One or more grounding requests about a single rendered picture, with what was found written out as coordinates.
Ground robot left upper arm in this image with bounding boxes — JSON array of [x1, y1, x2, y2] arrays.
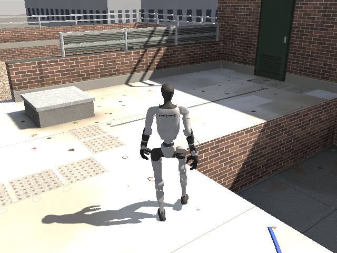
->
[[144, 106, 157, 135]]

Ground humanoid robot head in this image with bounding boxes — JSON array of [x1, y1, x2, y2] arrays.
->
[[159, 83, 177, 109]]

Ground robot right hand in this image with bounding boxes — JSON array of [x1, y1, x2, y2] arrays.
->
[[186, 155, 199, 170]]

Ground right robot forearm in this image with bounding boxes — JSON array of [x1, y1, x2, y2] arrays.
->
[[186, 129, 197, 156]]

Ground left robot forearm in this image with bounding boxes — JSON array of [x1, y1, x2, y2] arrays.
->
[[141, 128, 150, 149]]

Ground robot left hand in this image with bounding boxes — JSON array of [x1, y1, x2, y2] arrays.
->
[[140, 148, 151, 160]]

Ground robot left foot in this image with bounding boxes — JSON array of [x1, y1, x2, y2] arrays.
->
[[158, 208, 166, 221]]

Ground robot right upper arm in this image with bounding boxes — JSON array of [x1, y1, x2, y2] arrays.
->
[[179, 106, 191, 137]]

